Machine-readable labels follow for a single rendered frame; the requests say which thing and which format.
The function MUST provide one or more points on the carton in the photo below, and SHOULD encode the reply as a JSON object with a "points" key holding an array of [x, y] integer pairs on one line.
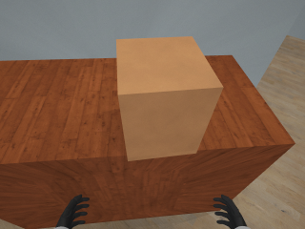
{"points": [[167, 92]]}

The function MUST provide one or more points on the robot left hand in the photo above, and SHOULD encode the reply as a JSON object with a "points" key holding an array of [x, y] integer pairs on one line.
{"points": [[68, 216]]}

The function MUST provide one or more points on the pedestal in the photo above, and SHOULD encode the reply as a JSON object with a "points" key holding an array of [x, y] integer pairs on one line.
{"points": [[61, 136]]}

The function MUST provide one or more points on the robot right hand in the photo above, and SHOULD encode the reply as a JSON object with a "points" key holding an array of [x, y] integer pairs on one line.
{"points": [[233, 214]]}

